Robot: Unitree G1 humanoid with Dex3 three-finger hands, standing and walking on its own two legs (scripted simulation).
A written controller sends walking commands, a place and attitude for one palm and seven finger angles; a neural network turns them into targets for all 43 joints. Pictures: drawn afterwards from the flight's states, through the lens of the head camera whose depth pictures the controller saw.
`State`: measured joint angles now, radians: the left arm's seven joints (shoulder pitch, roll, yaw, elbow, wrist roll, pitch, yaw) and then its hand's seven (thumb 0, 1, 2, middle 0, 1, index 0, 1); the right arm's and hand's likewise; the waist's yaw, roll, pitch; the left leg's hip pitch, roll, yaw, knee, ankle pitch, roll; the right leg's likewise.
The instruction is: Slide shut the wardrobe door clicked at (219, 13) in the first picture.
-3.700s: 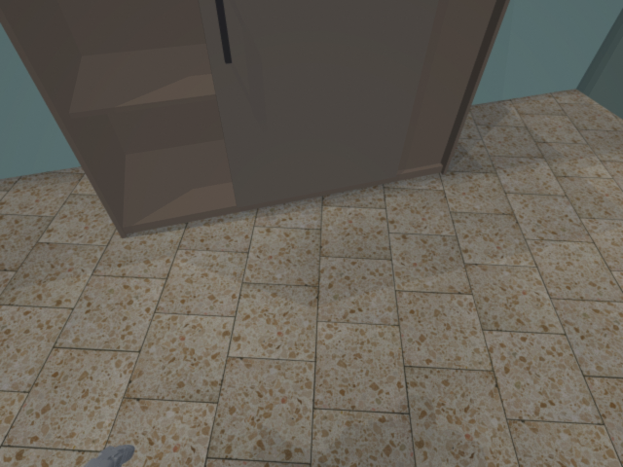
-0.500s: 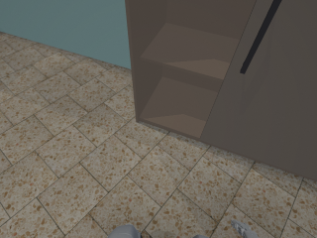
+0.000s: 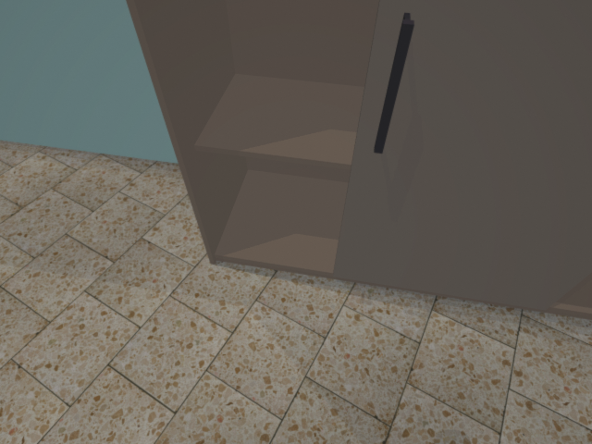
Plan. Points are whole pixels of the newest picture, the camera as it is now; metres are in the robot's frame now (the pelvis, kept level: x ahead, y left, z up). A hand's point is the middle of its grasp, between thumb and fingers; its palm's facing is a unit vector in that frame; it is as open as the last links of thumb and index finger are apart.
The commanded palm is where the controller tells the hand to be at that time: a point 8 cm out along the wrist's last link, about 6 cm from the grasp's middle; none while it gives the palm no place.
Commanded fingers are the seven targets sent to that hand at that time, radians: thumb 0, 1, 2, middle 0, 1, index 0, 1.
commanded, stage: take the last steps up to it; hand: right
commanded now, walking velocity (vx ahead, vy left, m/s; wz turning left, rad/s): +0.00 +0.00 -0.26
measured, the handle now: (391, 90) +0.76 -0.14 +0.08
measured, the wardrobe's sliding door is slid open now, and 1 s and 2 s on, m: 0.48 0.48 0.48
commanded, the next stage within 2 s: come to a stop and stand still in 1.04 s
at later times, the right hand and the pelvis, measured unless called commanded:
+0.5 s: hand out of the picture -0.02 -0.18 -0.18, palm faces +0.15 +0.98 -0.13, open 7.4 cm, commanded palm none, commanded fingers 0.00 -0.90 -0.90 0.20 0.30 0.20 0.30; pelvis +0.03 -0.01 +0.00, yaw -6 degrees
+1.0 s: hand (398, 430) +0.19 -0.15 -0.18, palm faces +0.15 +0.98 -0.15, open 7.3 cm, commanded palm none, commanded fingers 0.00 -0.90 -0.90 0.20 0.30 0.20 0.30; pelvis +0.20 +0.02 +0.00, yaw -7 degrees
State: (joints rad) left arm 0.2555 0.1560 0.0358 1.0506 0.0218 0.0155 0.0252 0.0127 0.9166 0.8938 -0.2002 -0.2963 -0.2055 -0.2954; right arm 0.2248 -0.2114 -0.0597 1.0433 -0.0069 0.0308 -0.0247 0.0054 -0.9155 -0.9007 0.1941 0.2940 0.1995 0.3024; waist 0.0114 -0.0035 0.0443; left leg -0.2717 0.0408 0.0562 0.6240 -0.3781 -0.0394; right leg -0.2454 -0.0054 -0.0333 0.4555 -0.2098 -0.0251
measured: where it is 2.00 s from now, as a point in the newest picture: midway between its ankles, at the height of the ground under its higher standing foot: (297, 429)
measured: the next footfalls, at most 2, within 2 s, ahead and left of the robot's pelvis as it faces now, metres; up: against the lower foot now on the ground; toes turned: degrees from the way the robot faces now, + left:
left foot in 0.04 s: +0.04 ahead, +0.13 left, +0.00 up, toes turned +3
right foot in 0.34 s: +0.02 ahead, -0.12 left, +0.00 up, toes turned -12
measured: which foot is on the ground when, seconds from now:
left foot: up 0.00-0.02, down 0.04-0.34, up 0.36-0.70, down 0.72-1.00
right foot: down 0.00-0.06, up 0.08-0.32, down 0.34-0.72, up 0.74-1.00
